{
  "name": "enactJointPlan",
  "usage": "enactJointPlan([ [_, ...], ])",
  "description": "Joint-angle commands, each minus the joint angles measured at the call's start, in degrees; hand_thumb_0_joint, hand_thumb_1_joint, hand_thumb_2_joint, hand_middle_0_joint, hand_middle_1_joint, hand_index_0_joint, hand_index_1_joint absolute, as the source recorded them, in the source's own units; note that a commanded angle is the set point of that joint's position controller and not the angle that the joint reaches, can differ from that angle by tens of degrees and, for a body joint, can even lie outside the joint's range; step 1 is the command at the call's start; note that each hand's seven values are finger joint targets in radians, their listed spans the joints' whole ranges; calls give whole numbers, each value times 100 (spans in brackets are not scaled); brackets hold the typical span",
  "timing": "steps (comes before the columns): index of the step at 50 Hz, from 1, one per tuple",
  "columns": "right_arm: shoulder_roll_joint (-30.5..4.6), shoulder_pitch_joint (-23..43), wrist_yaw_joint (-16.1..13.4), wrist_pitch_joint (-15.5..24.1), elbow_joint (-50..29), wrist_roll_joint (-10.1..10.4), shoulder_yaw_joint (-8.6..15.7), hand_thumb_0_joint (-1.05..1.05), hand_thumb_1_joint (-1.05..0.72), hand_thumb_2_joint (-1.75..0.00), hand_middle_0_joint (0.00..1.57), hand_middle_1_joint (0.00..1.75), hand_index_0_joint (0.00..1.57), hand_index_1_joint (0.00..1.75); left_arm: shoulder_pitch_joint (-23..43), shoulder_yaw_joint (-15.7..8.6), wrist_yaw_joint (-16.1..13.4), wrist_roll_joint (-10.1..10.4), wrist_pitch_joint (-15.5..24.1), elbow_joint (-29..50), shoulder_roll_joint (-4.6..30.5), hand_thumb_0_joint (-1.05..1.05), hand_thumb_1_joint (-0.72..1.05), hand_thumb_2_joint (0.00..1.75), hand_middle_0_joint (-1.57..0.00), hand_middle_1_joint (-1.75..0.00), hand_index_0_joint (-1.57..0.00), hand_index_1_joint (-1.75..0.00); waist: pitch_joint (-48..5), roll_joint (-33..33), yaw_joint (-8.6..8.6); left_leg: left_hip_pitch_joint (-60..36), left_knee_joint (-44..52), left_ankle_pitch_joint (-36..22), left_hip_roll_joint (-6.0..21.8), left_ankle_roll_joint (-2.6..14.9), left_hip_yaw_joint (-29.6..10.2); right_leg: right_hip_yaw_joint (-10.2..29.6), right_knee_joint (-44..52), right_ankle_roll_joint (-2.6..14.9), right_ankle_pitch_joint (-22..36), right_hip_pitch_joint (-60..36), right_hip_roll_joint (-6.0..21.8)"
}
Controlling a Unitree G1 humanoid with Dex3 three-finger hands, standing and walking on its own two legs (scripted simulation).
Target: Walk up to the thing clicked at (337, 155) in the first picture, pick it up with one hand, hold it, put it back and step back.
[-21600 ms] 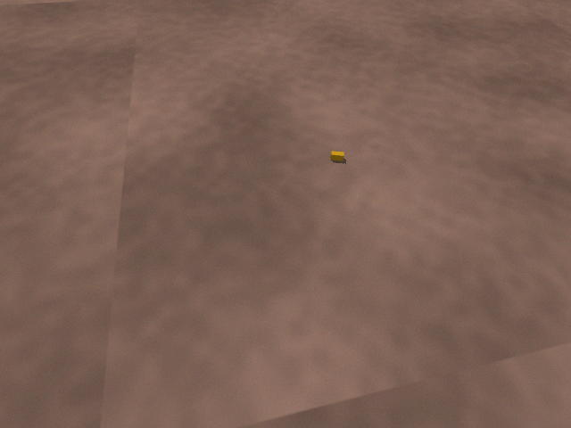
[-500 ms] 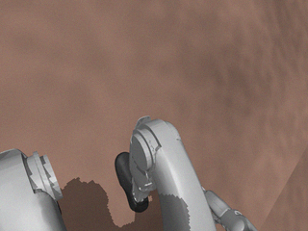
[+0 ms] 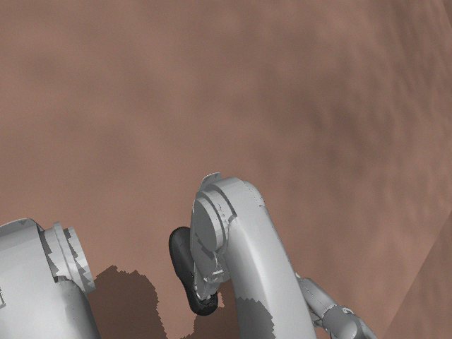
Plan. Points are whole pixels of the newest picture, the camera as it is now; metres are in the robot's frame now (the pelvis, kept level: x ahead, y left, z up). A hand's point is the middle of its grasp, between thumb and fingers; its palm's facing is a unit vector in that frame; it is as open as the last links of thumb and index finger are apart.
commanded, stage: close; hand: left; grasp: from above
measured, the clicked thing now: out of the picture +0.44 +0.38 -0.28
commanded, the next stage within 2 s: settle in 0.30 s
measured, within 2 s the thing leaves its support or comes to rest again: leaves its support in 0.70 s
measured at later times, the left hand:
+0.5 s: hand out of the picture +0.41 +0.37 -0.24, palm faces -0.49 -0.12 -0.87, open 6.2 cm
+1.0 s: hand out of the picture +0.42 +0.40 -0.18, palm faces -0.45 -0.07 -0.89, open 6.1 cm
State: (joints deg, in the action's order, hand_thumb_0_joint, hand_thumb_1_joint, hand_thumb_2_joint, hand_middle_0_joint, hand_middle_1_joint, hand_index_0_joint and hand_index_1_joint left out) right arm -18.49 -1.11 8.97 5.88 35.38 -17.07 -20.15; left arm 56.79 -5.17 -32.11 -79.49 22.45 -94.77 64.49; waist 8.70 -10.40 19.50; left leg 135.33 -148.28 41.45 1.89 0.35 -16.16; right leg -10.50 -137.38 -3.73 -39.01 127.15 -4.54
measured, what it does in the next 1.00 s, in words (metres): stands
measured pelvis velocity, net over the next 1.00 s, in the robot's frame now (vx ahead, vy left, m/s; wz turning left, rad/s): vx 0.00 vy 0.00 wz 0.03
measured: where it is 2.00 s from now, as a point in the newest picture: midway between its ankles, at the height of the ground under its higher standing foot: (143, 313)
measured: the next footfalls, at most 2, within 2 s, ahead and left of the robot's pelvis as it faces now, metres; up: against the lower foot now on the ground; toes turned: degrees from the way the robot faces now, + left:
none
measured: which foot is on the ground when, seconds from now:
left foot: down 0.00-1.00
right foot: down 0.00-1.00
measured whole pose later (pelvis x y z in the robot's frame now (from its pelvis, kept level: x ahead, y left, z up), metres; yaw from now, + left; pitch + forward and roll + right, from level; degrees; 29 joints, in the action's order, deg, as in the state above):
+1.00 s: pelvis +0.00 +0.00 +0.01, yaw +2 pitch +30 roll -14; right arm -19.1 -5.5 9.2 2.9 35.6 -12.4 -11.9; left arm 51.6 -7.3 -19.8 -75.4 20.1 -77.9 58.1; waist 3.6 -4.5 15.1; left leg 135.9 -144.9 40.4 1.1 0.3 -13.9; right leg -9.0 -135.7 -3.2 -39.5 127.7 -3.1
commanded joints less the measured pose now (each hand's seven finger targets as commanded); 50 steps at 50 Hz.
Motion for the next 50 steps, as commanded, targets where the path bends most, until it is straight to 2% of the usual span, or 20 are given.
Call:
enactJointPlan([
  [1, -1840, -813, -65, 35, -12, 54, 589, 0, -89, -90, 20, 30, 20, 30, 1070, -118, -115, 84, -109, 364, 1394, 0, 68, 12, -96, -26, -102, -19, -3392, 3407, 145, -3039, 1676, -1378, 185, -55, 500, -557, 946, 494, 1407, -1537, -194],
  [3, -1872, -865, -49, 44, -30, 38, 589, 0, -89, -90, 20, 30, 20, 30, 1055, -55, -84, 125, -109, 359, 1231, 0, 70, 15, -99, -24, -104, -19, -3325, 3327, 228, -3024, 1686, -1357, 169, -46, 501, -599, 970, 465, 1422, -1533, -182],
  [14, -1842, -938, -80, 26, 11, 58, 578, 0, -89, -90, 20, 30, 20, 30, 1138, -188, 13, 253, -33, 657, 1396, 0, 78, 12, -107, -18, -111, -13, -3699, 3326, 145, -3100, 1581, -1635, 169, -16, 550, -551, 1049, 454, 1621, -1835, -200],
  [16, -1788, -906, -53, 38, -31, 61, 543, 0, -89, -90, 20, 30, 20, 30, 878, -18, 74, 279, -38, 268, 1117, 0, 79, 13, -109, -17, -113, -13, -3264, 3068, 231, -2818, 1561, -1377, 154, 2, 564, -542, 1054, 451, 1427, -1704, -195],
  [19, -1859, -932, -85, 29, -24, 84, 572, 0, -89, -90, 20, 30, 20, 30, 1189, -157, 79, 247, 6, 690, 1470, 0, 80, 15, -111, -15, -114, -12, -3552, 3351, 149, -3018, 1564, -1522, 160, -15, 586, -516, 1054, 471, 1520, -1780, -192],
  [21, -1819, -958, -67, 11, -12, 66, 519, 0, -91, -90, 20, 30, 20, 30, 877, -67, 119, 300, -16, 350, 1244, 0, 81, 13, -114, -22, -119, -16, -3422, 3077, 224, -2933, 1524, -1569, 157, 19, 580, -541, 1082, 429, 1577, -1820, -196],
  [23, -1791, -901, -76, -7, -24, 80, 517, 0, -90, -90, 20, 30, 20, 30, 976, -116, 98, 347, 38, 495, 1295, 0, 84, 13, -115, -21, -121, -15, -3458, 3089, 170, -2847, 1560, -1421, 159, 16, 580, -501, 1116, 449, 1470, -1881, -213],
  [24, -1871, -986, -88, -14, 8, 59, 588, 0, -90, -90, 20, 30, 20, 30, 1208, -223, 89, 321, 68, 884, 1524, 0, 85, 10, -114, -22, -121, -15, -3669, 3368, 123, -3072, 1584, -1538, 169, -2, 589, -481, 1104, 459, 1542, -1941, -211],
  [26, -1781, -963, -84, -28, -28, 68, 548, 0, -91, -90, 20, 30, 20, 30, 949, -214, 163, 338, -24, 560, 1429, 0, 87, 12, -117, -22, -123, -16, -3623, 3204, 117, -2967, 1550, -1520, 165, 20, 604, -484, 1089, 452, 1522, -1898, -206],
  [28, -1827, -942, -96, -46, -55, 77, 561, 0, -91, -90, 20, 30, 20, 30, 1155, -348, 148, 382, 31, 913, 1577, 0, 88, 11, -119, -18, -125, -13, -3739, 3263, 83, -2943, 1561, -1469, 158, 0, 588, -512, 1116, 470, 1487, -1929, -195],
  [31, -1911, -974, -118, -81, -75, 88, 688, 0, -91, -90, 20, 30, 20, 30, 1159, -436, 198, 286, 37, 1242, 1686, 0, 90, 13, -120, -19, -125, -14, -3895, 3648, 7, -3267, 1665, -1571, 170, -62, 567, -532, 1047, 513, 1482, -1801, -174],
  [36, -1886, -1110, -70, -109, -72, 138, 882, 0, -90, -90, 20, 30, 20, 30, 1045, -570, 289, 259, -12, 1665, 1580, 0, 91, 16, -121, -19, -126, -14, -3999, 3890, -11, -3519, 1675, -1897, 157, -86, 606, -514, 1015, 527, 1654, -1661, -140],
  [38, -1910, -1143, -67, -127, -82, 172, 987, 0, -90, -90, 20, 30, 20, 30, 977, -644, 372, 253, -52, 1869, 1588, 0, 93, 15, -122, -19, -127, -14, -3996, 3917, -79, -3418, 1685, -1832, 128, -76, 660, -472, 1066, 549, 1610, -1640, -124],
  [39, -1887, -1191, -69, -150, -29, 202, 1025, 0, -90, -90, 20, 30, 20, 30, 1017, -825, 382, 311, -57, 2092, 1723, 0, 93, 16, -122, -19, -127, -14, -4167, 3936, -198, -3375, 1715, -1794, 130, -72, 684, -456, 1109, 545, 1606, -1738, -120],
  [42, -1846, -1298, -32, -163, -61, 268, 1183, 0, -90, -90, 20, 30, 20, 30, 960, -632, 595, 347, -132, 2345, 1270, 0, 94, 15, -122, -18, -127, -13, -4211, 3945, -158, -3419, 1755, -1845, 94, -76, 728, -409, 1158, 574, 1634, -1644, -96],
  [43, -1814, -1248, -28, -183, -64, 342, 1251, 0, -90, -90, 20, 30, 20, 30, 925, -627, 685, 444, -158, 2383, 1165, 0, 94, 15, -122, -17, -127, -12, -4287, 3900, -237, -3346, 1802, -1683, 85, -64, 722, -388, 1165, 587, 1506, -1537, -87],
  [44, -1791, -1216, -26, -170, -122, 391, 1284, 0, -90, -90, 20, 30, 20, 30, 968, -414, 808, 511, -174, 2459, 882, 0, 93, 13, -122, -16, -127, -11, -4193, 3807, -234, -3331, 1831, -1665, 61, -66, 717, -396, 1199, 591, 1476, -1423, -74],
  [46, -1807, -1414, -35, -223, 6, 453, 1396, 0, -90, -90, 20, 30, 20, 30, 864, -517, 953, 571, -244, 2422, 962, 0, 91, 13, -120, -16, -125, -11, -4262, 3724, -262, -3345, 1914, -1611, 62, -50, 732, -372, 1262, 558, 1483, -1471, -44],
  [48, -1730, -1444, -61, -320, -20, 572, 1452, 0, -90, -90, 20, 30, 20, 30, 1021, -427, 1125, 622, -270, 2627, 898, 0, 91, 13, -120, -15, -125, -10, -4475, 3558, -346, -3202, 1970, -1468, 43, -22, 766, -308, 1325, 569, 1399, -1558, -35],
  [50, -1588, -1449, -69, -383, -47, 636, 1468, 0, -90, -90, 20, 30, 20, 30, 1160, -119, 1350, 718, -292, 2856, 481, 0, 92, 13, -122, -13, -126, -9, -4299, 3333, -330, -3046, 1972, -1363, 13, 20, 837, -240, 1471, 562, 1324, -1554, -28],
])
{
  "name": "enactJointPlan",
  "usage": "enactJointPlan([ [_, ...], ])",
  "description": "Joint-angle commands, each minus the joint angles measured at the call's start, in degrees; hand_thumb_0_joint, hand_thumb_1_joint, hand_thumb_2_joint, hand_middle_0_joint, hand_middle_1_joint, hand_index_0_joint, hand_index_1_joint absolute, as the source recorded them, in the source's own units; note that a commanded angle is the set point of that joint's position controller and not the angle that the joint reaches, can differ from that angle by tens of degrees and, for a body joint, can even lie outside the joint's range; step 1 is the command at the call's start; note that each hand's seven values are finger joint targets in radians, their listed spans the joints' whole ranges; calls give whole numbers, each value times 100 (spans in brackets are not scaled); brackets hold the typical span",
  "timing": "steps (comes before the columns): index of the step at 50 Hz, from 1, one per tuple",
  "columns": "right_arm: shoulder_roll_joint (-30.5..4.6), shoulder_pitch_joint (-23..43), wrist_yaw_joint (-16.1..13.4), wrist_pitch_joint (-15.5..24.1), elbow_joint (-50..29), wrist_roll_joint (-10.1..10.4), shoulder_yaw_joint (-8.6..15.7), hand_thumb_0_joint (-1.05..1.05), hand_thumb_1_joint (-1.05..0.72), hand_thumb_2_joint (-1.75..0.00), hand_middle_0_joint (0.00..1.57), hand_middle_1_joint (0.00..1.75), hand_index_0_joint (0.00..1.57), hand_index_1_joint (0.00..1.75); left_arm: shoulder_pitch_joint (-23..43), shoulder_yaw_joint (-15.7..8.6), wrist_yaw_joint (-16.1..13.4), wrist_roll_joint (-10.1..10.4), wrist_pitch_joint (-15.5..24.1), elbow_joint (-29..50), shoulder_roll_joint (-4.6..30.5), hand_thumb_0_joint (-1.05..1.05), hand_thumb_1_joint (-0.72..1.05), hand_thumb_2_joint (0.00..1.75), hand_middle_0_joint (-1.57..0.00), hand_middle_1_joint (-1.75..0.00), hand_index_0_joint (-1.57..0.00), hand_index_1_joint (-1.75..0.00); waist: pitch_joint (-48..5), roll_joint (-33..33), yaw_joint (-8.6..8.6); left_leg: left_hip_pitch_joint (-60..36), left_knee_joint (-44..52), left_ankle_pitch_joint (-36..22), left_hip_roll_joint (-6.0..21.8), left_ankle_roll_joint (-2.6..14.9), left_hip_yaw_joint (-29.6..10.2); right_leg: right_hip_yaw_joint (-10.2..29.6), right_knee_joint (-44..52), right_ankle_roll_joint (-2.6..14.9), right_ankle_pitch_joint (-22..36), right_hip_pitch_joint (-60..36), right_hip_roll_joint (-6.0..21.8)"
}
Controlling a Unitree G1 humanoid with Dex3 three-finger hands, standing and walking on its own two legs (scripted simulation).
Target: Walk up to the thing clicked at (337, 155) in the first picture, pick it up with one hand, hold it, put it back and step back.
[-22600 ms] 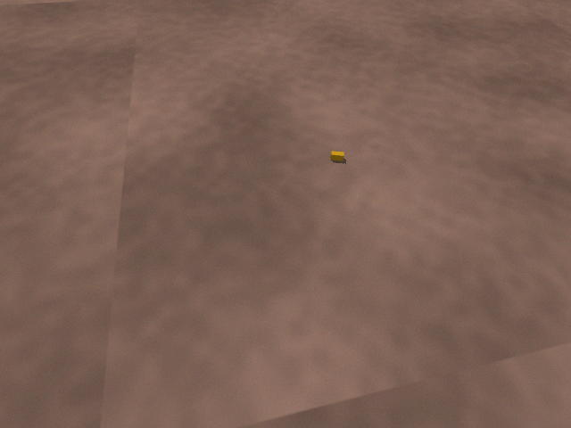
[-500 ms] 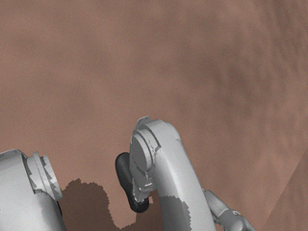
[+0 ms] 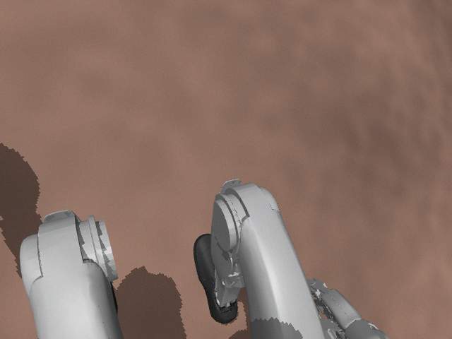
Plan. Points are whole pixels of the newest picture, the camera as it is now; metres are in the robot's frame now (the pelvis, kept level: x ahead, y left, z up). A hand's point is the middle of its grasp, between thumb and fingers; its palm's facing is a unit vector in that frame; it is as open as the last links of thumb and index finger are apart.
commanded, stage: settle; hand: left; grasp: from above
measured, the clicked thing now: out of the picture +0.45 +0.39 -0.22
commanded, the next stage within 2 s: lift in 0.32 s
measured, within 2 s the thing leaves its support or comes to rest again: neither
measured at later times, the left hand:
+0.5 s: hand out of the picture +0.42 +0.37 -0.12, palm faces -0.46 -0.05 -0.89, open 6.1 cm
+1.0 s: hand out of the picture +0.37 +0.37 +0.00, palm faces -0.49 -0.09 -0.87, open 6.1 cm
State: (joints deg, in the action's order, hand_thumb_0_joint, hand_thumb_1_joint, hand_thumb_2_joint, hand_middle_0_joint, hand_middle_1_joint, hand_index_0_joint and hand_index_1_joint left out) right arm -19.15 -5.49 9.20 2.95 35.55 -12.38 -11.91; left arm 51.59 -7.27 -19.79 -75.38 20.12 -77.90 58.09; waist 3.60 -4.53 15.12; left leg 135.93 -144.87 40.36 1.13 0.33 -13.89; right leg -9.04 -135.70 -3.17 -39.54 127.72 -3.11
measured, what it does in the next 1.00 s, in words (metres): rises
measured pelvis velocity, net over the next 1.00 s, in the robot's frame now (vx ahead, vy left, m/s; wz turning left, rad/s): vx -0.01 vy -0.01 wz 0.13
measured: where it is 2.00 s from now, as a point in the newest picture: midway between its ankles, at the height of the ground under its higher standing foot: (165, 313)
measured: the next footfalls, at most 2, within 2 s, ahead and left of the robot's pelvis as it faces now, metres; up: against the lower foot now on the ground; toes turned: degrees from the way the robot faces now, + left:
none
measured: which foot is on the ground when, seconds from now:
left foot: down 0.00-1.00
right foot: down 0.00-1.00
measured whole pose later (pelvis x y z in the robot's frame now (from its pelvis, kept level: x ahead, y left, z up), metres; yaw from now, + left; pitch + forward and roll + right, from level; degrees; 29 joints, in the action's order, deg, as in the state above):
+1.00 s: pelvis -0.01 -0.01 +0.10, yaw +8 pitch +33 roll -8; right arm -16.0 -9.0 3.5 -5.4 36.1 -2.5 -2.0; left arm 38.3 -3.1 1.9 -61.0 20.2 -51.0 45.9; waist -7.8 1.3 7.5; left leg 121.8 -124.5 36.7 1.3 0.7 -6.2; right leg -3.4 -120.3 -2.5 -37.6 116.6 -0.9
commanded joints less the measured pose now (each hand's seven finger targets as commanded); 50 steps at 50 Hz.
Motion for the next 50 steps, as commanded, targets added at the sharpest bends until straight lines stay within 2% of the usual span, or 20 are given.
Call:
enactJointPlan([
  [1, -1584, -1078, -119, -125, 22, 207, 677, 0, -90, -90, 20, 30, 20, 30, 1708, 23, 200, 349, -72, 1133, 1200, 0, 91, 13, -121, -13, -126, -9, -3674, 2592, 78, -3058, 1655, -1224, 59, 22, 599, -393, 1322, 519, 1334, -1510, -140],
  [2, -1565, -1069, -148, -168, 6, 225, 687, 0, -90, -90, 20, 30, 20, 30, 1669, -14, 265, 339, -62, 1234, 1317, 0, 91, 12, -121, -13, -126, -8, -3787, 2622, 13, -3054, 1654, -1233, 62, 29, 642, -361, 1351, 514, 1332, -1613, -152],
  [7, -1531, -1104, -230, -371, -16, 336, 791, 0, -90, -90, 20, 30, 20, 30, 1636, -7, 604, 491, -26, 1482, 1140, 0, 94, 13, -123, -14, -128, -9, -4001, 2566, -131, -3299, 1806, -1340, 1, 9, 650, -314, 1413, 560, 1287, -1591, -94],
  [8, -1455, -1091, -232, -411, -12, 337, 769, 0, -90, -90, 20, 30, 20, 30, 1663, 35, 660, 478, -1, 1542, 1134, 0, 92, 15, -124, -13, -127, -10, -4127, 2600, -128, -3340, 1814, -1394, 24, 23, 681, -269, 1403, 541, 1348, -1713, -113],
  [10, -1491, -1123, -270, -492, -20, 374, 811, 0, -90, -90, 20, 30, 20, 30, 1783, -66, 733, 476, 59, 1770, 1245, 0, 93, 16, -124, -14, -128, -10, -4269, 2585, -181, -3455, 1822, -1531, -16, 21, 689, -271, 1426, 561, 1410, -1683, -87],
  [12, -1387, -1166, -267, -541, 1, 374, 790, 0, -90, -90, 20, 30, 20, 30, 1769, -17, 793, 512, 87, 1744, 1159, 0, 94, 19, -126, -14, -129, -12, -4351, 2521, -157, -3470, 1812, -1630, -7, 60, 775, -192, 1491, 519, 1525, -1919, -107],
  [15, -1423, -1120, -324, -633, -31, 381, 783, 0, -90, -90, 20, 30, 20, 30, 1893, -109, 796, 539, 173, 1784, 1253, 0, 95, 19, -127, -14, -130, -11, -4235, 2485, -150, -3347, 1850, -1428, -55, 55, 779, -207, 1543, 576, 1297, -1727, -94],
  [19, -1371, -1127, -377, -679, -12, 389, 772, 0, -90, -90, 20, 30, 20, 30, 2053, -22, 815, 498, 272, 1765, 1175, 0, 97, 21, -130, -12, -132, -10, -4142, 2491, -103, -3330, 1916, -1183, -71, 68, 818, -184, 1604, 567, 1108, -1650, -85],
  [20, -1370, -1127, -388, -688, -5, 395, 778, 0, -92, -91, 20, 30, 20, 30, 2094, -36, 812, 507, 286, 1807, 1202, 0, 95, 17, -130, -15, -133, -12, -4231, 2477, -133, -3400, 1933, -1162, -59, 71, 814, -174, 1605, 572, 1085, -1615, -86],
  [21, -1372, -1116, -398, -698, -16, 401, 759, 0, -89, -89, 20, 30, 20, 30, 2035, -74, 795, 502, 283, 1747, 1240, 0, 93, 11, -122, -14, -125, -8, -4204, 2587, -170, -3353, 1991, -1139, -84, 60, 830, -181, 1584, 576, 1064, -1612, -77],
  [22, -1385, -1147, -403, -693, -44, 406, 791, 0, -91, -91, 20, 30, 20, 30, 1919, -41, 798, 530, 254, 1637, 1139, 0, 90, 9, -124, -15, -129, -10, -4173, 2514, -165, -3381, 2029, -1067, -93, 57, 816, -185, 1632, 581, 1006, -1603, -68],
  [23, -1373, -1152, -410, -695, -59, 406, 796, 0, -88, -89, 20, 30, 20, 30, 1906, -37, 805, 555, 229, 1653, 1106, 0, 89, 8, -116, -13, -121, -6, -4182, 2495, -176, -3339, 2094, -975, -96, 58, 820, -195, 1659, 590, 922, -1616, -71],
  [24, -1326, -1178, -413, -698, -57, 428, 816, 0, -91, -91, 20, 30, 20, 30, 1998, -58, 810, 548, 207, 1846, 1166, 0, 86, 9, -122, -13, -126, -9, -4363, 2641, -254, -3484, 2201, -965, -80, 59, 840, -164, 1667, 573, 952, -1677, -62],
  [25, -1321, -1179, -419, -709, -66, 450, 845, 0, -90, -90, 20, 30, 20, 30, 1985, -23, 838, 559, 149, 1816, 1145, 0, 89, 4, -117, -14, -124, -7, -4472, 2652, -269, -3525, 2253, -925, -74, 68, 841, -148, 1681, 576, 933, -1661, -73],
  [26, -1368, -1183, -426, -710, -64, 481, 885, 0, -90, -91, 20, 30, 20, 30, 1863, -55, 873, 640, 66, 1754, 1106, 0, 88, 2, -116, -15, -123, -8, -4347, 2618, -327, -3567, 2339, -900, -100, 55, 830, -145, 1720, 589, 901, -1586, -44],
  [28, -1318, -1213, -427, -714, -84, 526, 943, 0, -90, -91, 20, 30, 20, 30, 1835, -10, 966, 788, -37, 1963, 1027, 0, 88, 3, -115, -15, -123, -8, -4596, 2755, -348, -3727, 2472, -904, -70, 66, 828, -110, 1734, 562, 984, -1677, -41],
  [32, -1262, -1293, -448, -765, -63, 634, 1094, 0, -90, -90, 20, 30, 20, 30, 1536, -67, 1209, 918, -189, 2346, 1034, 0, 91, 6, -118, -16, -126, -9, -4882, 2598, -480, -3938, 2600, -1203, -90, 96, 900, 1, 1885, 556, 1190, -1939, -12],
  [39, -1089, -1345, -534, -815, -145, 827, 1307, 0, -90, -90, 20, 30, 20, 30, 1115, -170, 1714, 1338, -116, 3225, 838, 0, 92, 9, -119, -17, -126, -10, -5091, 2367, -623, -4269, 3060, -1209, -92, 146, 916, 181, 2290, 532, 1231, -2315, 43],
  [47, -926, -1223, -656, -733, -231, 1003, 1454, 0, -90, -90, 20, 30, 20, 30, 390, -130, 1967, 1640, 40, 3713, 447, 0, 95, 9, -119, -19, -127, -12, -4753, 2023, -747, -4544, 3837, -698, -40, 159, 821, 268, 2796, 513, 969, -2624, 58],
  [50, -872, -1198, -697, -712, -283, 1049, 1494, 0, -90, -90, 20, 30, 20, 30, 117, -155, 1997, 1772, 19, 4089, 362, 0, 94, 7, -116, -22, -125, -13, -4950, 1849, -843, -4824, 4013, -819, -53, 177, 924, 347, 3145, 497, 1034, -3077, 47],
])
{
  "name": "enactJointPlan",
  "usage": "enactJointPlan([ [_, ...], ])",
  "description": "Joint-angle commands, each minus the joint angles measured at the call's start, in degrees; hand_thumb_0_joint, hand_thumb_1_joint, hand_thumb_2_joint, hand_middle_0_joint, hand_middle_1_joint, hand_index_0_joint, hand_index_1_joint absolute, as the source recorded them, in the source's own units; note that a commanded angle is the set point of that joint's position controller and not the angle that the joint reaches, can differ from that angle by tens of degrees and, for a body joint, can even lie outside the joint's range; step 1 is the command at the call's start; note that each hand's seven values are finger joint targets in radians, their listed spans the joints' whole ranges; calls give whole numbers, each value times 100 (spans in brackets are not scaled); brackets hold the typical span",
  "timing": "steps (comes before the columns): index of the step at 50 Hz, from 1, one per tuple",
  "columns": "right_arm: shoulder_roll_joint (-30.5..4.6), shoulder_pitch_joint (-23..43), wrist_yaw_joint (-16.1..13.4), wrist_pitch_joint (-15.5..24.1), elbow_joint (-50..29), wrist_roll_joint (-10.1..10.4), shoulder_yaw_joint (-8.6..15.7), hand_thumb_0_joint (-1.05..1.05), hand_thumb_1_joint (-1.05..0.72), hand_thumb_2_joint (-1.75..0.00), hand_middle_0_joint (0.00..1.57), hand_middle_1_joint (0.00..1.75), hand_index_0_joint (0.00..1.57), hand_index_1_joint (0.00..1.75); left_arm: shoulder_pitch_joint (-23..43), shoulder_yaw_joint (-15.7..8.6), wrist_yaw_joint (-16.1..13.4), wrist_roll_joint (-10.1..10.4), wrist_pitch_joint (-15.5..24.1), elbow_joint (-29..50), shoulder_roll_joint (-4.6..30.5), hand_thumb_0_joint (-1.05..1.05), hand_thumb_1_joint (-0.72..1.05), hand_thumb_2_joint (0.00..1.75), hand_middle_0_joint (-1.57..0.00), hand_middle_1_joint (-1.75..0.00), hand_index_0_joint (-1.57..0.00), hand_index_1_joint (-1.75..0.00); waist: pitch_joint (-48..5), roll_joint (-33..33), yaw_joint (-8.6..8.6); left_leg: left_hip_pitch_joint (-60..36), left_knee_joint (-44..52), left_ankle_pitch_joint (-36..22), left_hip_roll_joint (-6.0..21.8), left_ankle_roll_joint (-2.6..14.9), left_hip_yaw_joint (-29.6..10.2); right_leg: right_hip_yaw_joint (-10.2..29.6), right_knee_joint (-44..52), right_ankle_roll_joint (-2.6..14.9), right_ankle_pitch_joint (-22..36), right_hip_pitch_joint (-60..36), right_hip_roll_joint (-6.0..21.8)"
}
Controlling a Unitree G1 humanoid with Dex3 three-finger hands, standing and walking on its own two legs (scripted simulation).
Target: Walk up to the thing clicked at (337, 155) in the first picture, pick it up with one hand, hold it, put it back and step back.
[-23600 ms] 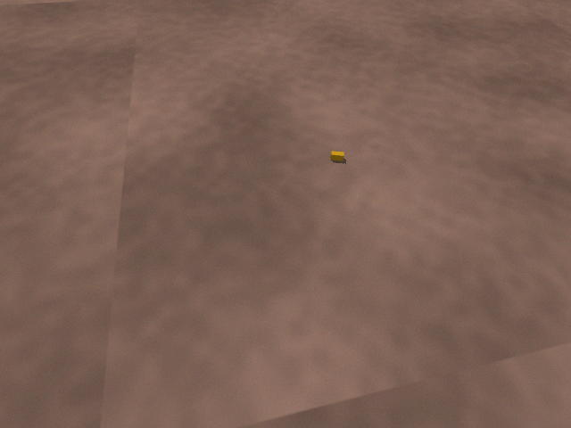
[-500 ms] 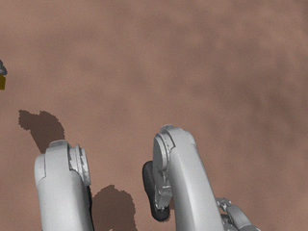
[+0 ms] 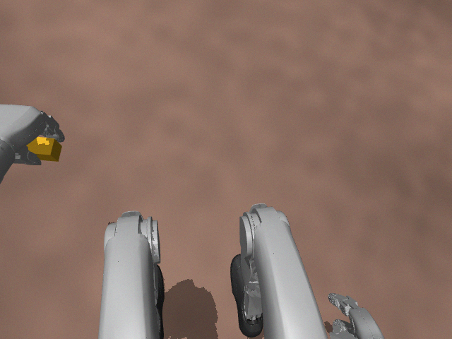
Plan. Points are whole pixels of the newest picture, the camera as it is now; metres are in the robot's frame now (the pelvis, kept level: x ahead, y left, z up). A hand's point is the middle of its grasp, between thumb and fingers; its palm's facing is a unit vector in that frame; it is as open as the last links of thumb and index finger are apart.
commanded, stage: lift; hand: left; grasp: from above
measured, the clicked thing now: (36, 148) +0.44 +0.32 -0.13
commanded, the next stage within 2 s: hold in 1.14 s
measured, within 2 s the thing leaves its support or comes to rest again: neither
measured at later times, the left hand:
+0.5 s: hand out of the picture +0.34 +0.29 +0.12, palm faces -0.45 -0.06 -0.89, open 6.2 cm
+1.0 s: hand out of the picture +0.36 +0.26 +0.23, palm faces -0.45 -0.05 -0.89, open 6.2 cm
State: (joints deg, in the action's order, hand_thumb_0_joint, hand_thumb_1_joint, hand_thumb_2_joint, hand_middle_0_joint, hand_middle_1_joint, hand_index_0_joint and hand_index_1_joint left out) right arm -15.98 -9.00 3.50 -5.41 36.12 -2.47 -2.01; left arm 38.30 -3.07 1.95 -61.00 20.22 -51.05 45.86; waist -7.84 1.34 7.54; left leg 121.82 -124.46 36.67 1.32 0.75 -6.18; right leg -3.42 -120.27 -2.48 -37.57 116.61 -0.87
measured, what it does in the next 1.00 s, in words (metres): rises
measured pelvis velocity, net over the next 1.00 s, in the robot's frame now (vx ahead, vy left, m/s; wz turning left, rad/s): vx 0.05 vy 0.00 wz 0.08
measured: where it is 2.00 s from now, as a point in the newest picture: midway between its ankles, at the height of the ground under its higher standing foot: (200, 315)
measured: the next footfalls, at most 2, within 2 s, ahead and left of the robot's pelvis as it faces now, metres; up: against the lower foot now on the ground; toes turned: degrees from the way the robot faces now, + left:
none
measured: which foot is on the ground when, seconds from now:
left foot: down 0.00-1.00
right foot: down 0.00-1.00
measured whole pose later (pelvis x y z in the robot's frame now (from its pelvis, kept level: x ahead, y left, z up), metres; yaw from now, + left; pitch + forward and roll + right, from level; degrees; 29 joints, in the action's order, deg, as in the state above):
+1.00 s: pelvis +0.05 +0.00 +0.30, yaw +5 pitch +14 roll -2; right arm -13.9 -14.3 -2.9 0.3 41.2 2.4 1.4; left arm 17.3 8.3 -4.3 -59.3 9.3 -42.3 27.7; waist -6.4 2.2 3.4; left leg 49.5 -60.3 24.7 2.3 0.3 -0.1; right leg 0.4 -57.8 -1.5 -24.2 47.3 -0.5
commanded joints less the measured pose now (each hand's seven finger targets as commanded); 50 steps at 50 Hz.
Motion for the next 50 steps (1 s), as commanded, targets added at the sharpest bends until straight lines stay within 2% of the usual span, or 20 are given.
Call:
enactJointPlan([
  [1, -1163, -801, -152, 141, -338, 67, 516, 0, -90, -90, 20, 30, 20, 30, 1452, -589, -174, 383, -2, 1521, 1593, 0, 94, 6, -116, -22, -125, -12, -3801, 1236, -91, -3488, 2044, -415, -61, 136, 161, -196, 1699, 419, 809, -2037, -175],
  [6, -1100, -694, -256, 183, -378, 156, 606, 0, -90, -90, 20, 30, 20, 30, 992, -593, -215, 479, -145, 2099, 1384, 0, 89, 6, -111, -23, -121, -13, -3899, 1196, -206, -4119, 2589, -515, -36, 115, 158, -146, 2169, 408, 854, -2586, -168],
  [8, -1105, -651, -307, 185, -376, 196, 623, 0, -89, -90, 20, 30, 20, 30, 842, -704, -276, 472, -236, 2311, 1438, 0, 90, 5, -110, -23, -120, -12, -3848, 1222, -262, -4387, 2926, -435, -25, 99, 89, -139, 2347, 396, 803, -2806, -154],
  [9, -1066, -595, -327, 184, -365, 197, 619, 0, -89, -90, 20, 30, 20, 30, 779, -548, -270, 470, -296, 2292, 1272, 0, 89, 5, -109, -24, -119, -14, -3669, 1250, -225, -4490, 3053, -412, 0, 99, 115, -131, 2495, 386, 803, -2860, -161],
  [14, -967, -497, -436, 223, -417, 299, 625, 0, -89, -90, 20, 30, 20, 30, 195, -448, -302, 563, -590, 2685, 957, 0, 84, 9, -105, -27, -115, -17, -3485, 1057, -281, -5189, 3838, -396, -14, 87, 127, -64, 3297, 354, 780, -3743, -156],
  [15, -960, -450, -466, 234, -407, 325, 625, 0, -89, -90, 20, 30, 20, 30, 129, -512, -306, 601, -647, 2834, 1000, 0, 84, 9, -105, -27, -115, -17, -3461, 1011, -308, -5339, 4016, -347, -15, 84, 116, -40, 3464, 345, 736, -3922, -150],
  [16, -903, -418, -484, 240, -401, 331, 612, 0, -89, -90, 20, 30, 20, 30, -162, -351, -292, 602, -720, 2639, 776, 0, 84, 11, -106, -28, -116, -18, -3216, 868, -291, -5388, 4167, -310, -13, 89, 141, -43, 3661, 340, 701, -4061, -167],
  [17, -899, -399, -512, 266, -398, 357, 618, 0, -89, -90, 20, 30, 20, 30, -44, -314, -267, 663, -739, 2985, 739, 0, 85, 12, -105, -30, -115, -19, -3304, 873, -271, -5585, 4306, -300, -19, 84, 160, 5, 3845, 342, 689, -4268, -155],
  [21, -774, -299, -616, 382, -307, 391, 551, 0, -90, -90, 20, 30, 20, 30, -629, -134, -277, 600, -893, 2660, 456, 0, 85, 10, -105, -31, -116, -20, -2592, 649, -264, -5812, 4825, -209, -49, 75, 229, 95, 4474, 354, 571, -4787, -166],
  [25, -717, -264, -701, 528, -243, 423, 501, 0, -90, -90, 20, 30, 20, 30, -490, 199, -344, 607, -910, 2531, 49, 0, 88, 7, -106, -30, -117, -18, -2065, 601, -161, -6173, 5436, 34, -24, 64, 164, 145, 5008, 355, 469, -5150, -180],
  [28, -712, -315, -739, 628, -214, 433, 504, 0, -90, -90, 20, 30, 20, 30, -608, 175, -445, 530, -886, 2386, 25, 0, 85, 1, -103, -27, -115, -15, -1914, 595, -216, -6532, 5872, -36, -34, 35, 127, 173, 5380, 356, 535, -5495, -172],
  [29, -713, -318, -749, 657, -194, 429, 506, 0, -90, -90, 20, 30, 20, 30, -421, 139, -475, 530, -855, 2433, 97, 0, 85, 2, -103, -28, -115, -16, -1946, 670, -236, -6701, 6038, 33, -24, 28, 94, 191, 5504, 337, 521, -5646, -183],
  [30, -705, -308, -751, 681, -180, 422, 506, 0, -90, -90, 20, 30, 20, 30, -433, 211, -504, 464, -847, 2299, 1, 0, 85, 2, -103, -28, -115, -16, -1853, 706, -231, -6831, 6167, 23, -23, 15, 88, 194, 5596, 343, 562, -5690, -184],
  [35, -691, -416, -757, 773, -75, 432, 561, 0, -90, -90, 20, 30, 20, 30, -442, 241, -693, 290, -817, 2178, -120, 0, 82, 4, -103, -28, -114, -17, -1916, 846, -322, -7660, 6629, -631, -22, -65, 190, 223, 6092, 363, 996, -6224, -185],
  [38, -672, -448, -741, 812, -44, 454, 564, 0, -90, -90, 20, 30, 20, 30, -329, 458, -787, 222, -857, 1937, -343, 0, 83, 4, -104, -28, -115, -17, -1746, 688, -293, -7947, 6874, -833, -24, -57, 254, 217, 6376, 354, 1183, -6505, -197],
  [40, -662, -519, -732, 824, -6, 466, 581, 0, -90, -90, 20, 30, 20, 30, -346, 458, -847, 203, -911, 1889, -373, 0, 83, 7, -105, -28, -115, -18, -1750, 590, -310, -8127, 6982, -1131, -58, -56, 329, 237, 6579, 354, 1383, -6773, -200],
  [43, -666, -618, -711, 821, -2, 480, 630, 0, -90, -90, 20, 30, 20, 30, -484, 616, -874, 237, -1023, 1811, -596, 0, 84, 8, -106, -27, -116, -17, -1770, 443, -343, -8485, 7142, -1734, -78, -65, 408, 271, 6841, 360, 1853, -7158, -194],
  [45, -664, -649, -708, 800, -17, 480, 646, 0, -90, -90, 20, 30, 20, 30, -557, 502, -897, 225, -1098, 1798, -454, 0, 85, 6, -106, -27, -116, -17, -1724, 285, -420, -8560, 7236, -1978, -116, -37, 467, 303, 7036, 339, 2065, -7528, -182],
  [47, -636, -591, -702, 789, -80, 488, 639, 0, -90, -90, 20, 30, 20, 30, -451, 602, -870, 277, -1128, 1873, -516, 0, 86, 8, -108, -27, -118, -17, -1628, 242, -408, -8678, 7398, -1960, -138, -23, 528, 345, 7242, 323, 2073, -7694, -150],
  [50, -623, -552, -704, 762, -131, 514, 650, 0, -90, -90, 20, 30, 20, 30, -743, 614, -816, 309, -1191, 1789, -611, 0, 89, 7, -110, -26, -120, -16, -1495, 98, -474, -8850, 7624, -2010, -152, -14, 552, 372, 7454, 324, 2106, -7911, -141],
])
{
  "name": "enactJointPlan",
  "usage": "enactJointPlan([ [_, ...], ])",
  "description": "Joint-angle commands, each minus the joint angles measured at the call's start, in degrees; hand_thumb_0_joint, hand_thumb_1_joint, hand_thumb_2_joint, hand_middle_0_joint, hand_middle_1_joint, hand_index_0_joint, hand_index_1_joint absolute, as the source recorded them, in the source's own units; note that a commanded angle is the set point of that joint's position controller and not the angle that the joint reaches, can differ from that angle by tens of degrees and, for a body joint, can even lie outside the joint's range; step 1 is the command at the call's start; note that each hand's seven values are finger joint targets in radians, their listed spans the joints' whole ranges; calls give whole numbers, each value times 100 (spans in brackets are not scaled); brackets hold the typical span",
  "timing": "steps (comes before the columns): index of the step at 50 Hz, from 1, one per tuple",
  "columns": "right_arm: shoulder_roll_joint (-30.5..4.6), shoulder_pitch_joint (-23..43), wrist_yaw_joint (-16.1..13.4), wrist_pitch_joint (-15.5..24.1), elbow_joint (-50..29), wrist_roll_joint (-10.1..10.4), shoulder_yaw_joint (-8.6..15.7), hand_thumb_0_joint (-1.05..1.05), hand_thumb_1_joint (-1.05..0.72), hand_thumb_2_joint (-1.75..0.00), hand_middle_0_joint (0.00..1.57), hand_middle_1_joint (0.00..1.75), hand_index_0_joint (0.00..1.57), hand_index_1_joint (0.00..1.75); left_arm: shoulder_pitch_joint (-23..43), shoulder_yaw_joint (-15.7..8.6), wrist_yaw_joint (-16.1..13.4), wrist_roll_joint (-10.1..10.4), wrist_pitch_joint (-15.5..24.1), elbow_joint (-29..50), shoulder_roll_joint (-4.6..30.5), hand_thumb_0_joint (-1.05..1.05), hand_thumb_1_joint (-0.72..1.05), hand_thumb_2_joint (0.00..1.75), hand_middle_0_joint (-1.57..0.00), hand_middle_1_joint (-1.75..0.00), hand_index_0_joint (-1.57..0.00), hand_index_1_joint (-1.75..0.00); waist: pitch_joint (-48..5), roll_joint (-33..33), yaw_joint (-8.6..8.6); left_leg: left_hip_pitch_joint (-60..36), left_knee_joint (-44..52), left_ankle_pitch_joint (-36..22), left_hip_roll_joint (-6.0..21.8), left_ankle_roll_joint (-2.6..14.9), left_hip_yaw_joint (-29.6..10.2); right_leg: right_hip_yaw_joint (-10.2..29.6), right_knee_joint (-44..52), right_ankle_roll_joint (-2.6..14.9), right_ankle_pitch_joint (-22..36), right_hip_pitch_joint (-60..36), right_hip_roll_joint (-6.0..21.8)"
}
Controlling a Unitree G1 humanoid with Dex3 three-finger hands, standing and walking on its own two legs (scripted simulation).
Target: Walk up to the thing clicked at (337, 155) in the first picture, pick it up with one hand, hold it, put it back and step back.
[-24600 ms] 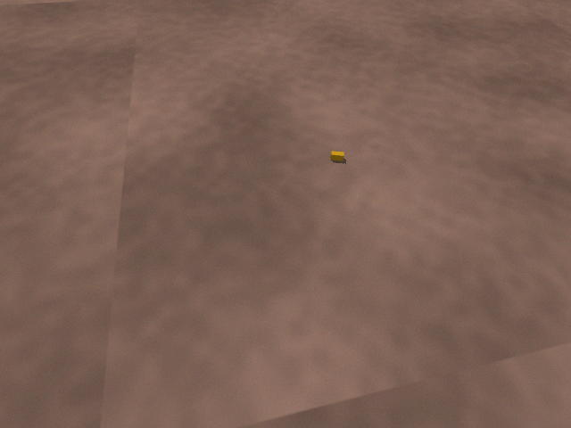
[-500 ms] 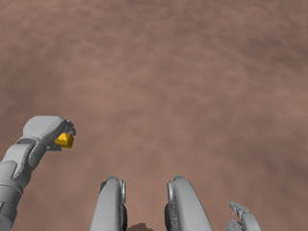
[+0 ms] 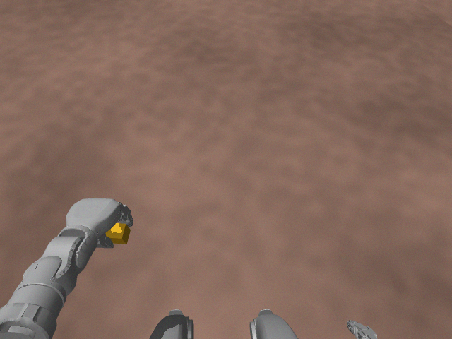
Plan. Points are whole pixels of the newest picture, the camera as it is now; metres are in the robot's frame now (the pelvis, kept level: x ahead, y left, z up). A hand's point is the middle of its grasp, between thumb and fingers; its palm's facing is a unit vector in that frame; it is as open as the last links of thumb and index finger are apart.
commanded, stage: lift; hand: left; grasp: from above
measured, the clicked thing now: (110, 233) +0.35 +0.23 -0.10
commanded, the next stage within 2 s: hold in 0.14 s
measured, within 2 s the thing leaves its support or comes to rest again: neither
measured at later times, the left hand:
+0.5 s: hand (101, 216) +0.34 +0.22 -0.01, palm faces -0.48 -0.01 -0.88, open 6.2 cm
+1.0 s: hand (98, 221) +0.32 +0.21 +0.02, palm faces -0.47 +0.00 -0.88, open 6.2 cm
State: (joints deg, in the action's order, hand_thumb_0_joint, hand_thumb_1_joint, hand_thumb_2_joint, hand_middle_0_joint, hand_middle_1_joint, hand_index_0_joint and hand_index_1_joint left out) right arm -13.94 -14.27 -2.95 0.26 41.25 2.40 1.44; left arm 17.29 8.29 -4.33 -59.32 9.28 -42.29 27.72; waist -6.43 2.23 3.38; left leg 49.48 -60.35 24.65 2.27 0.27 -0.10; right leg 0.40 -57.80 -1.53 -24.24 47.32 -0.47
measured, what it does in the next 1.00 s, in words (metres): rises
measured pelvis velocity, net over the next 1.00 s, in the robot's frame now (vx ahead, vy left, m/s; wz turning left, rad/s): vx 0.03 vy -0.01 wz -0.01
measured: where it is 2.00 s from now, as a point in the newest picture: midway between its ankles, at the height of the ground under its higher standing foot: outside the picture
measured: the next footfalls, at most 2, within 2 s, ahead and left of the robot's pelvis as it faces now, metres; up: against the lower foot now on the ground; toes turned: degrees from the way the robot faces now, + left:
none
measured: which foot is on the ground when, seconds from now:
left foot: down 0.00-1.00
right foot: down 0.00-1.00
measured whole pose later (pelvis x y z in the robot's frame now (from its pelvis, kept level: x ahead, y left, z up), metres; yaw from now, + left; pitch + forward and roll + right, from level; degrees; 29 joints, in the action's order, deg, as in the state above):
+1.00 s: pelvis +0.03 -0.01 +0.05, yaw +0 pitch +5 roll +0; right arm -14.5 -11.9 -3.9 -4.8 38.5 3.2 1.8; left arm 12.1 10.7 4.0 -57.9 8.0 -33.3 26.0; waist -3.2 2.7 0.5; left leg 25.9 -39.2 18.0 1.6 -0.2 1.9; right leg 2.0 -39.0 -1.0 -18.4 25.4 0.2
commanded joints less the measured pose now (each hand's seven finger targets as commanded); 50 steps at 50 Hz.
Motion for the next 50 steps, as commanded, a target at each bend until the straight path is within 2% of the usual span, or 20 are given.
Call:
enactJointPlan([
  [1, -824, -37, -63, 186, -628, 22, 306, 0, -90, -90, 20, 30, 20, 30, 1366, -546, -168, 132, -108, 932, 1216, 0, 90, 7, -110, -26, -121, -16, -1604, 76, -77, -1695, 1291, -850, -243, 17, -57, -1, 1255, 233, 798, -1052, -187],
  [3, -799, -45, -68, 167, -639, 16, 300, 0, -90, -90, 20, 30, 20, 30, 1324, -414, -96, 111, -129, 946, 1078, 0, 90, 6, -110, -26, -121, -16, -1555, 78, -61, -1840, 1412, -1001, -246, 8, -70, -9, 1333, 245, 940, -1162, -189],
  [4, -812, -17, -74, 156, -655, 19, 319, 0, -90, -90, 20, 30, 20, 30, 1329, -472, -82, 122, -125, 1083, 1140, 0, 90, 5, -110, -27, -121, -16, -1610, 93, -126, -1964, 1487, -1073, -238, 0, -73, -18, 1388, 249, 970, -1261, -190],
  [5, -817, -15, -81, 150, -655, 18, 321, 0, -90, -90, 20, 30, 20, 30, 1389, -528, -76, 116, -114, 1161, 1217, 0, 90, 4, -109, -27, -121, -15, -1635, 143, -110, -2059, 1531, -1137, -235, -8, -60, -13, 1425, 254, 999, -1296, -187],
  [7, -803, -18, -86, 133, -659, 15, 334, 0, -90, -90, 20, 30, 20, 30, 1551, -454, -43, 172, -106, 1281, 1100, 0, 93, 4, -110, -28, -123, -16, -1716, 151, -71, -2286, 1599, -1335, -228, -7, -47, -2, 1526, 241, 1197, -1448, -189],
  [8, -821, -50, -90, 125, -625, 16, 348, 0, -90, -90, 20, 30, 20, 30, 1551, -540, -51, 167, -107, 1256, 1185, 0, 91, 5, -110, -29, -122, -17, -1787, 174, -100, -2390, 1615, -1497, -222, -12, -43, -5, 1538, 244, 1319, -1524, -184],
  [14, -812, -42, -102, 58, -579, 4, 361, 0, -89, -89, 20, 30, 20, 30, 1511, -482, -29, 127, -47, 1288, 1075, 0, 95, 2, -109, -30, -123, -16, -1675, 6, -78, -2659, 1760, -1911, -253, 16, 18, 45, 1786, 199, 1776, -1802, -167],
  [18, -817, 27, -100, -19, -574, 1, 374, 0, -89, -89, 20, 30, 20, 30, 1387, -429, 78, 26, -97, 1286, 1067, 0, 98, 4, -112, -29, -125, -15, -1630, 90, -154, -2875, 1914, -2189, -249, -3, 40, 24, 1910, 212, 1944, -2025, -178],
  [20, -813, 53, -96, -43, -584, 9, 366, 0, -89, -89, 20, 30, 20, 30, 1439, -336, 149, 84, -126, 1268, 982, 0, 98, 6, -112, -30, -125, -17, -1507, 67, -89, -2903, 1984, -2230, -246, 5, 43, 24, 1970, 206, 1982, -2049, -186],
  [24, -814, 134, -100, -105, -676, 43, 355, 0, -90, -90, 20, 30, 20, 30, 1241, -363, 302, 153, -131, 1371, 995, 0, 97, 5, -112, -30, -125, -16, -1423, -45, -199, -2965, 2119, -2308, -265, 17, 66, 25, 2090, 201, 2074, -2311, -182],
  [25, -828, 165, -102, -119, -717, 33, 366, 0, -90, -89, 20, 30, 20, 30, 1266, -377, 335, 163, -126, 1414, 1000, 0, 98, 6, -113, -30, -126, -17, -1443, -74, -165, -3002, 2116, -2325, -268, 32, 90, 47, 2119, 189, 2140, -2281, -182],
  [27, -821, 192, -106, -140, -742, 40, 348, 0, -90, -90, 20, 30, 20, 30, 1308, -333, 393, 169, -125, 1485, 976, 0, 99, 6, -114, -29, -127, -16, -1404, -37, -185, -3045, 2172, -2343, -279, 28, 106, 52, 2147, 189, 2167, -2375, -172],
  [29, -826, 266, -117, -160, -785, 43, 350, 0, -90, -90, 20, 30, 20, 30, 1310, -437, 419, 162, -98, 1627, 1076, 0, 100, 8, -116, -28, -128, -16, -1457, 7, -216, -3126, 2206, -2367, -290, 33, 118, 63, 2192, 183, 2194, -2449, -160],
  [33, -817, 307, -122, -189, -801, 35, 338, 0, -90, -90, 20, 30, 20, 30, 1281, -420, 461, 157, -78, 1718, 1017, 0, 102, 9, -116, -30, -129, -17, -1443, 26, -180, -3277, 2271, -2557, -237, 17, 72, 16, 2162, 208, 2215, -2408, -203],
  [34, -830, 312, -120, -200, -821, 41, 346, 0, -90, -90, 20, 30, 20, 30, 1247, -440, 464, 125, -78, 1677, 1051, 0, 102, 8, -117, -29, -129, -16, -1423, 20, -231, -3272, 2276, -2618, -245, 25, 102, 12, 2157, 214, 2275, -2438, -193],
  [38, -832, 402, -121, -236, -892, 50, 338, 0, -90, -90, 20, 30, 20, 30, 1338, -405, 484, 169, -80, 1809, 1004, 0, 102, 8, -116, -30, -129, -17, -1315, 87, -207, -3363, 2405, -2433, -242, 13, 108, 23, 2255, 218, 2103, -2454, -192],
  [40, -831, 418, -121, -250, -929, 66, 332, 0, -90, -90, 20, 30, 20, 30, 1235, -376, 505, 179, -109, 1817, 941, 0, 102, 8, -116, -29, -129, -17, -1262, -45, -230, -3332, 2454, -2314, -254, 34, 123, 24, 2306, 209, 2045, -2489, -185],
  [42, -835, 456, -125, -253, -943, 58, 331, 0, -90, -90, 20, 30, 20, 30, 1262, -466, 513, 188, -124, 1903, 1057, 0, 102, 7, -115, -30, -128, -16, -1229, 86, -272, -3294, 2518, -2196, -253, 15, 117, 14, 2345, 228, 1874, -2530, -185],
  [47, -809, 608, -149, -252, -1033, 82, 279, 0, -90, -90, 20, 30, 20, 30, 1184, -380, 609, 221, -136, 2008, 1002, 0, 99, 3, -114, -27, -127, -14, -1034, -31, -310, -3275, 2629, -1868, -281, 28, 133, 41, 2493, 220, 1587, -2528, -172],
  [50, -797, 696, -165, -235, -1077, 79, 259, 0, -90, -90, 20, 30, 20, 30, 1177, -347, 670, 294, -129, 1994, 956, 0, 99, 3, -115, -25, -128, -13, -915, -131, -242, -3282, 2703, -1542, -288, 49, 139, 71, 2613, 207, 1317, -2438, -157],
])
